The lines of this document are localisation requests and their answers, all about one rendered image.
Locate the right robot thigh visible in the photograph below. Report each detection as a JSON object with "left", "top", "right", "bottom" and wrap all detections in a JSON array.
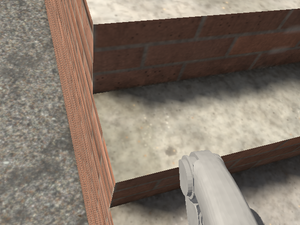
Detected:
[{"left": 179, "top": 150, "right": 258, "bottom": 225}]

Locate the right robot shin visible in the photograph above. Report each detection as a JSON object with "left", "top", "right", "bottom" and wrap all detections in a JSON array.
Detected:
[{"left": 185, "top": 153, "right": 224, "bottom": 225}]

